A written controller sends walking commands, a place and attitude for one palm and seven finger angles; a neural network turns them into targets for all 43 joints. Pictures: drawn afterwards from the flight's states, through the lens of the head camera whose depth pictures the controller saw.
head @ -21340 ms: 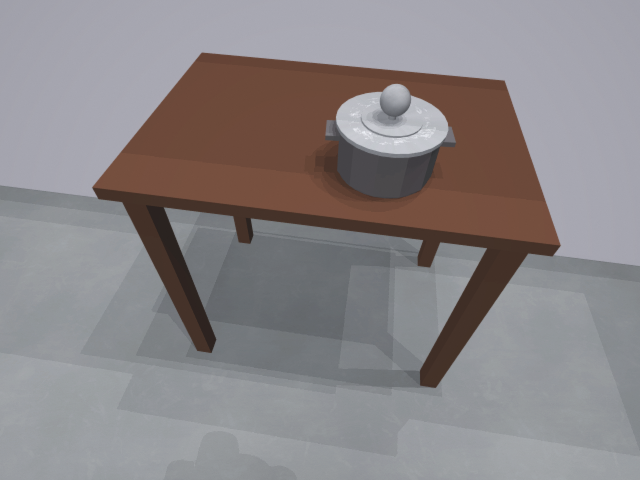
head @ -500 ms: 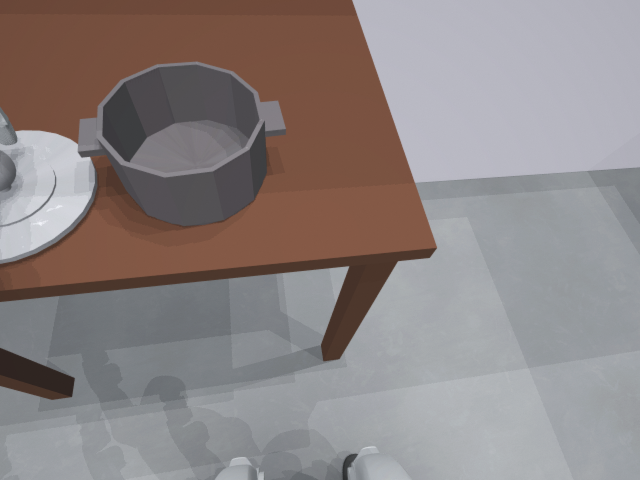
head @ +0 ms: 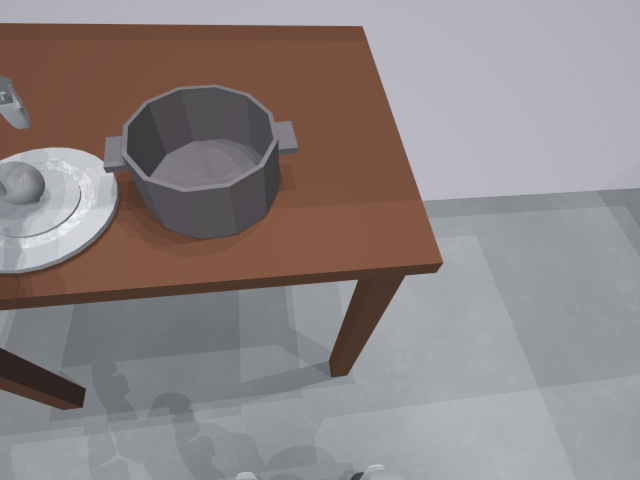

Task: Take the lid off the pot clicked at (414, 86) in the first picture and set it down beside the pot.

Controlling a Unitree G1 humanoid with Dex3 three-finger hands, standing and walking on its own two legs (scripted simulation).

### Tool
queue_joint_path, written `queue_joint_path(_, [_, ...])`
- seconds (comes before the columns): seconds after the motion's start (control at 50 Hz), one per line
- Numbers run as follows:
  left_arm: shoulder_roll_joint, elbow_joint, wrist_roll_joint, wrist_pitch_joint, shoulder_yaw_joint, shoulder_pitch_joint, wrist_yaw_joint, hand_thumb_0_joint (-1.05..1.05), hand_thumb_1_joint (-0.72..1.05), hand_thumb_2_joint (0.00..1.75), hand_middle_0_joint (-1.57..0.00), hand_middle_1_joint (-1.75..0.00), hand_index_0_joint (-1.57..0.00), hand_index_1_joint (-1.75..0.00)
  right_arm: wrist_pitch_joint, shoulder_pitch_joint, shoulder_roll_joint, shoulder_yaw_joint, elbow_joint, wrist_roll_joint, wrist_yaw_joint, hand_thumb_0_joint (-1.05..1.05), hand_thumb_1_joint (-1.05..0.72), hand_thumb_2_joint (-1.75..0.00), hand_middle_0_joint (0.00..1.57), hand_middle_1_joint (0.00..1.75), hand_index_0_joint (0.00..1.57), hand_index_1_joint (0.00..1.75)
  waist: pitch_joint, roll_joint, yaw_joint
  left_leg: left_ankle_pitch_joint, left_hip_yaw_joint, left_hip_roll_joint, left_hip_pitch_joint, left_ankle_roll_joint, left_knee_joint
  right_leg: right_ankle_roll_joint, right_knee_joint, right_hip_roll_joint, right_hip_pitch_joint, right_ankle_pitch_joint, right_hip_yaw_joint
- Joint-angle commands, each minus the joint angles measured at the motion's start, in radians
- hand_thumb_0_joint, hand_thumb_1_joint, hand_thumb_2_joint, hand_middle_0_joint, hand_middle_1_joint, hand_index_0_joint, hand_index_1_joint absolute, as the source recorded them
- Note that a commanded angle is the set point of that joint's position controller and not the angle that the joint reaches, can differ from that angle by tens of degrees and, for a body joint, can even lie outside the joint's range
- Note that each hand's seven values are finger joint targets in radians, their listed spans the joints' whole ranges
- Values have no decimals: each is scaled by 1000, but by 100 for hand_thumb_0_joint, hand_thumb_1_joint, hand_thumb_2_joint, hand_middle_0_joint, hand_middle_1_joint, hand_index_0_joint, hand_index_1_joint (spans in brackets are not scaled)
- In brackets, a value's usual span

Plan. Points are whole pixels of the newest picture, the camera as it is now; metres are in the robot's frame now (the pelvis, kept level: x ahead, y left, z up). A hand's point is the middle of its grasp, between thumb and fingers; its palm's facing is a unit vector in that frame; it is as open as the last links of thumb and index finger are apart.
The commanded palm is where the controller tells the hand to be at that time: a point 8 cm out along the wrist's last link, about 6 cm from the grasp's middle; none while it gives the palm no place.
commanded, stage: raise the empty hand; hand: left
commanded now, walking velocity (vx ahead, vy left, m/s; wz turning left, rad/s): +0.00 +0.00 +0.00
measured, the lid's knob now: (18, 183) +0.48 +0.35 +0.06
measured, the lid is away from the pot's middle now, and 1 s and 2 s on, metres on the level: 0.23 0.23 0.23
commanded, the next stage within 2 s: draw the hand back to the body in 0.86 s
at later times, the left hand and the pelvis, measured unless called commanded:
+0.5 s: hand out of the picture +0.47 +0.35 +0.18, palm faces -0.35 -0.12 -0.93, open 11.0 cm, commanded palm +0.49 +0.35 +0.25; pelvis +0.00 -0.01 +0.01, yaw +1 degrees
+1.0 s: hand out of the picture +0.47 +0.34 +0.22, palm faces -0.33 -0.11 -0.94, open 11.0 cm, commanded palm +0.48 +0.34 +0.28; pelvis +0.01 -0.01 +0.01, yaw +1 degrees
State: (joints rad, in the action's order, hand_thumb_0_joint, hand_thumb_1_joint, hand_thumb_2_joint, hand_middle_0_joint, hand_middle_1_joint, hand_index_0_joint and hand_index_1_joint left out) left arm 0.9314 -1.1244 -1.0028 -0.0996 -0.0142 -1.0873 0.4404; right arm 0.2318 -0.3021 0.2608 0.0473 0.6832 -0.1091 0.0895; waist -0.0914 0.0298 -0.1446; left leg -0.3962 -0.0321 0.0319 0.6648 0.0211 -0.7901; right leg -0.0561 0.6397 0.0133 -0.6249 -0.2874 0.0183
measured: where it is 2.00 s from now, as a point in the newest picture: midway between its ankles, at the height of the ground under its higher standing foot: outside the picture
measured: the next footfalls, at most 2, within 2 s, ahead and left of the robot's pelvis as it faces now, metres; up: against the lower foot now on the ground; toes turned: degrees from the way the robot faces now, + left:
none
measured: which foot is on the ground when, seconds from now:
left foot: down 0.00-1.00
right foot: down 0.00-1.00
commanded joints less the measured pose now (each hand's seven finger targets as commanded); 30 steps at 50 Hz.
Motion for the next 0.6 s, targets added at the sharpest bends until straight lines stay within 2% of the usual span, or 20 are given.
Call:
queue_joint_path(0.0, [300, 210, -1, 9, 59, -468, -30, 0, -1, 64, -34, -87, -34, -87, -15, -91, 194, -66, -60, 7, 13, 0, -90, -90, 20, 30, 20, 30, -398, 176, 1, 526, 14, -38, -359, 30, 94, 75, -46, -89, 101, 226, -93])
queue_joint_path(0.04, [304, 242, 4, 2, 64, -462, -28, 0, -1, 64, -34, -87, -34, -87, -18, -80, 189, -61, -67, 6, 15, 0, -90, -90, 20, 30, 20, 30, -429, 207, 16, 584, 16, -39, -383, 27, 93, 80, -41, -88, 126, 248, -98])
queue_joint_path(0.06, [306, 243, -1, 7, 66, -482, -28, 0, -1, 64, -34, -87, -34, -87, -17, -86, 189, -65, -62, 10, 13, 0, -90, -90, 20, 30, 20, 30, -436, 225, 11, 601, 10, -36, -408, 23, 88, 77, -44, -89, 108, 248, -94])
queue_joint_path(0.1, [288, 229, 6, 17, 56, -476, -19, 0, -1, 64, -34, -87, -34, -87, -18, -85, 189, -66, -64, 8, 9, 0, -90, -90, 20, 30, 20, 30, -417, 189, 9, 591, 9, -36, -402, 25, 96, 76, -56, -88, 118, 251, -95])
queue_joint_path(0.16, [331, 203, 10, 25, 81, -482, -15, 0, -1, 64, -34, -87, -34, -87, -18, -82, 193, -63, -64, 6, 14, 0, -90, -90, 20, 30, 20, 30, -414, 133, 9, 526, 24, -46, -352, 36, 107, 72, -60, -86, 174, 266, -88])
queue_joint_path(0.18, [303, 168, 6, 32, 53, -482, -12, 0, -1, 64, -34, -87, -34, -87, -18, -79, 192, -60, -63, 2, 14, 0, -90, -90, 20, 30, 20, 30, -374, 132, 2, 495, 26, -49, -328, 36, 114, 74, -64, -84, 164, 255, -92])
queue_joint_path(0.22, [287, 174, 3, 42, 32, -496, -9, 0, -1, 64, -34, -87, -34, -87, -21, -78, 192, -61, -61, 2, 12, 0, -90, -90, 20, 30, 20, 30, -365, 124, 1, 466, 32, -51, -325, 38, 124, 74, -75, -84, 175, 254, -90])
queue_joint_path(0.24, [279, 205, 9, 36, 23, -504, -5, 0, -1, 64, -34, -87, -34, -87, -24, -67, 190, -57, -63, -3, 15, 0, -90, -90, 20, 30, 20, 30, -376, 159, 10, 525, 32, -45, -352, 36, 126, 77, -71, -82, 176, 263, -94])
queue_joint_path(0.26, [327, 216, -1, 41, 59, -520, -9, 0, -1, 64, -34, -87, -34, -87, -22, -75, 194, -61, -60, 5, 13, 0, -90, -90, 20, 30, 20, 30, -409, 160, 13, 517, 27, -44, -366, 33, 125, 73, -70, -83, 188, 263, -88])
queue_joint_path(0.32, [302, 184, -2, 51, 36, -525, -3, 0, -1, 64, -34, -87, -34, -87, -25, -76, 192, -61, -60, 1, 13, 0, -90, -90, 20, 30, 20, 30, -385, 134, 4, 482, 31, -48, -349, 37, 134, 73, -84, -80, 194, 260, -89])
queue_joint_path(0.34, [273, 214, 8, 48, 12, -535, 3, 0, -1, 64, -34, -87, -34, -87, -29, -65, 189, -57, -61, -3, 16, 0, -90, -90, 20, 30, 20, 30, -396, 168, 8, 533, 34, -45, -376, 37, 137, 76, -82, -80, 193, 270, -94])
queue_joint_path(0.36, [302, 189, 1, 56, 30, -542, 2, 0, -1, 64, -34, -87, -34, -87, -28, -73, 193, -60, -56, 2, 14, 0, -90, -90, 20, 30, 20, 30, -386, 158, 4, 499, 35, -48, -368, 37, 133, 72, -87, -81, 192, 260, -87])
queue_joint_path(0.4, [291, 176, 0, 66, 13, -556, 6, 0, -1, 64, -34, -87, -34, -87, -30, -75, 194, -58, -53, 0, 15, 0, -90, -90, 20, 30, 20, 30, -371, 130, -2, 461, 35, -49, -349, 40, 145, 72, -94, -80, 200, 258, -88])
queue_joint_path(0.42, [312, 183, -2, 67, 27, -569, 6, 0, -1, 64, -34, -87, -34, -87, -32, -75, 196, -58, -52, 2, 14, 0, -90, -90, 20, 30, 20, 30, -375, 139, 2, 450, 39, -51, -342, 41, 150, 72, -97, -78, 219, 267, -85])
queue_joint_path(0.44, [313, 228, 4, 60, 28, -577, 8, 0, -1, 64, -34, -87, -34, -87, -34, -64, 193, -54, -58, -2, 17, 0, -90, -90, 20, 30, 20, 30, -415, 176, 15, 531, 35, -47, -378, 39, 150, 76, -90, -76, 235, 291, -89])
queue_joint_path(0.46, [333, 231, -4, 64, 47, -586, 6, 0, -1, 64, -34, -87, -34, -87, -34, -71, 193, -59, -58, 4, 15, 0, -90, -90, 20, 30, 20, 30, -443, 172, 15, 548, 31, -47, -403, 39, 143, 72, -90, -77, 237, 299, -85])
queue_joint_path(0.48, [333, 200, -9, 67, 45, -570, 7, 0, -1, 64, -34, -87, -34, -87, -35, -75, 192, -57, -56, 3, 14, 0, -90, -90, 20, 30, 20, 30, -421, 183, 14, 571, 28, -50, -398, 38, 138, 74, -91, -79, 227, 308, -88])
queue_joint_path(0.52, [340, 193, -9, 73, 50, -566, 12, 0, -1, 64, -34, -87, -34, -87, -32, -70, 193, -57, -57, 2, 11, 0, -90, -90, 20, 30, 20, 30, -419, 148, 14, 548, 34, -51, -376, 39, 147, 70, -97, -76, 257, 319, -85])
queue_joint_path(0.54, [304, 203, 0, 71, 25, -559, 18, 0, -1, 64, -34, -87, -34, -87, -35, -63, 189, -54, -60, -3, 12, 0, -90, -90, 20, 30, 20, 30, -417, 157, 18, 601, 36, -49, -392, 40, 148, 73, -95, -77, 254, 334, -90])
queue_joint_path(0.58, [294, 165, -8, 86, 10, -564, 19, 0, -1, 64, -34, -87, -34, -87, -30, -66, 194, -55, -54, -1, 7, 0, -90, -90, 20, 30, 20, 30, -366, 142, 8, 559, 33, -46, -376, 38, 155, 71, -107, -77, 229, 304, -91])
